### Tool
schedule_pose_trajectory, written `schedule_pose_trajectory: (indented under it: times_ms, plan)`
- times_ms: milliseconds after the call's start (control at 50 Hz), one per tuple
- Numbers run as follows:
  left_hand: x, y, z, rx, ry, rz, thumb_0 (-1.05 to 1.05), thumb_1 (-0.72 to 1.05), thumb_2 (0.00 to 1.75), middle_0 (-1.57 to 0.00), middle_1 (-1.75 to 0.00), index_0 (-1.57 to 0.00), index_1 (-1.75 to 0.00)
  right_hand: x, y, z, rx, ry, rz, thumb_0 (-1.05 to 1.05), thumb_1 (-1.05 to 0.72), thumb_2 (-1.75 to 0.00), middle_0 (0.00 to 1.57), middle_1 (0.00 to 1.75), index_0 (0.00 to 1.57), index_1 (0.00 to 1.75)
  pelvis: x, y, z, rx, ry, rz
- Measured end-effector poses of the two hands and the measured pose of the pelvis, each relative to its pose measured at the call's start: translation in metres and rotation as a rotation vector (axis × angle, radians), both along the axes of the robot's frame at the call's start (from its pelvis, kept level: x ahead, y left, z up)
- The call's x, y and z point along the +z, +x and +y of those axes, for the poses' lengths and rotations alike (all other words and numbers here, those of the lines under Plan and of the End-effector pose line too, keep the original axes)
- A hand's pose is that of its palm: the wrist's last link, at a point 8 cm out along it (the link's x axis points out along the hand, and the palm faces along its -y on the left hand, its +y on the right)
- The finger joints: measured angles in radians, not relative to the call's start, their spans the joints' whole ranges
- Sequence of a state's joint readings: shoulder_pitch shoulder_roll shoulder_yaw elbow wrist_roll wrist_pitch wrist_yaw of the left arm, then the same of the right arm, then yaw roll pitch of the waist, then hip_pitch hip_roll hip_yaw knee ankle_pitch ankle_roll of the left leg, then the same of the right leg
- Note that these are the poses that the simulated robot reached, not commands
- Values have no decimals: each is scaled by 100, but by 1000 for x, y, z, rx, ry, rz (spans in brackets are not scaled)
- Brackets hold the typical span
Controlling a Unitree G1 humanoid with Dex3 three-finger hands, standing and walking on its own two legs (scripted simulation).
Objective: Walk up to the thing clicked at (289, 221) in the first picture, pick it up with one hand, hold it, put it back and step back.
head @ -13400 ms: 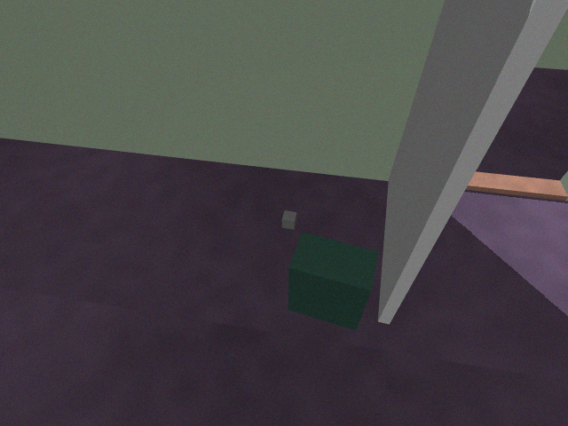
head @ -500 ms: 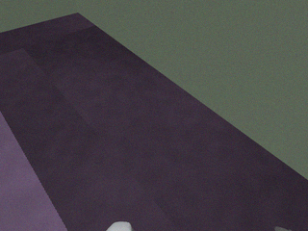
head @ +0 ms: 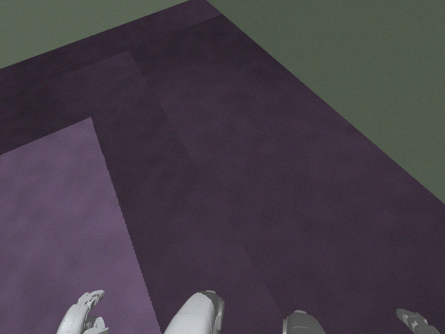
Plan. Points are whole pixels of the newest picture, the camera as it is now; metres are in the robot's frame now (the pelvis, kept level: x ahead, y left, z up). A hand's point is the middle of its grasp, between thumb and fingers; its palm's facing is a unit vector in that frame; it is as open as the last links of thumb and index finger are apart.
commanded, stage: walk up
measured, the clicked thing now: out of the picture -0.06 -0.90 -0.72
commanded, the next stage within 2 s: stand in 1.12 s
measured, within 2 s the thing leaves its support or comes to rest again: neither
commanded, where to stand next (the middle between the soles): +0.04 +0.01 m, yaw +11 degrees
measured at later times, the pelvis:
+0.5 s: pelvis -0.01 +0.01 -0.01, yaw +10 degrees
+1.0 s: pelvis -0.01 +0.01 +0.02, yaw +14 degrees
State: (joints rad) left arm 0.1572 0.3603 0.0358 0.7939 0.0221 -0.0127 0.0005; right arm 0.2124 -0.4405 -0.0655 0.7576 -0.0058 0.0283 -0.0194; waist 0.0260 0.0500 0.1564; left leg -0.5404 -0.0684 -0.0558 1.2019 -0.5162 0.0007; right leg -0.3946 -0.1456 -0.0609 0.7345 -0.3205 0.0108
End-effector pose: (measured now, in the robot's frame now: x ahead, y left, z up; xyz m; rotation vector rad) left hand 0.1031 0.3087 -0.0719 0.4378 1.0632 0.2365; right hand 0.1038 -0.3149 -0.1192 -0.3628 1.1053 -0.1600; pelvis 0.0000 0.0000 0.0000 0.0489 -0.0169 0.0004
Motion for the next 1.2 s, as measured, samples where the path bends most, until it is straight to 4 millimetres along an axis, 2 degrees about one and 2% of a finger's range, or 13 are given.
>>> schedule_pose_trajectory:
  times_ms: [60,120,220,260,340,400,500,600,700,840,1000,1200]
  plan:
    - [6,-14,9,20,24,7,1,90,90,-21,-30,-21,-30,1,4,1,23,10,7,0,-91,-90,20,30,20,30,2,-1,1,15,-1,3]
    - [2,-29,23,53,29,10,1,90,90,-21,-30,-21,-30,3,4,5,42,-2,26,0,-91,-90,20,30,20,30,-1,-2,4,45,-14,0]
    - [-26,-50,52,125,-2,8,1,90,90,-20,-30,-21,-30,8,0,15,70,-64,40,0,-91,-90,20,30,20,30,-15,-6,16,90,-4,-21]
    - [-37,-60,55,163,-23,30,1,91,90,-20,-30,-20,-30,12,-4,20,82,-82,42,0,-91,-90,20,30,20,30,-16,-8,20,94,-7,-26]
    - [-45,-77,48,202,-75,77,1,91,90,-20,-30,-20,-29,24,-6,24,99,-103,59,0,-90,-90,20,30,20,30,-9,-10,21,144,-47,-11]
    - [-49,-92,41,220,-98,104,1,91,90,-20,-30,-20,-29,27,1,24,119,-109,57,1,-90,-90,20,30,20,30,-6,-12,19,157,-51,6]
    - [-50,-118,23,255,-100,150,1,91,90,-20,-30,-20,-29,17,20,21,146,-93,40,0,-90,-90,20,30,20,30,-9,-13,13,175,-79,-1]
    - [-42,-136,13,277,-106,154,1,91,90,-20,-30,-20,-30,12,35,38,160,-40,22,1,-91,-90,20,30,20,30,-3,-11,13,194,-54,-13]
    - [-38,-132,20,298,-105,122,1,91,90,-20,-30,-21,-30,9,44,56,197,-4,8,0,-91,-90,20,30,20,30,-1,-13,16,208,-59,-20]
    - [-32,-119,24,297,-114,83,1,91,90,-20,-30,-20,-30,18,51,72,222,23,12,0,-90,-90,20,30,20,30,9,-14,14,227,-65,-19]
    - [-28,-107,21,301,-134,66,1,91,90,-20,-30,-20,-30,27,52,66,218,3,35,0,-90,-90,20,30,20,30,16,-13,13,241,-67,-18]
    - [-27,-113,11,318,-144,116,1,91,90,-20,-30,-20,-29,32,50,53,197,-14,68,0,-91,-90,20,30,20,30,23,-8,7,237,-61,-21]
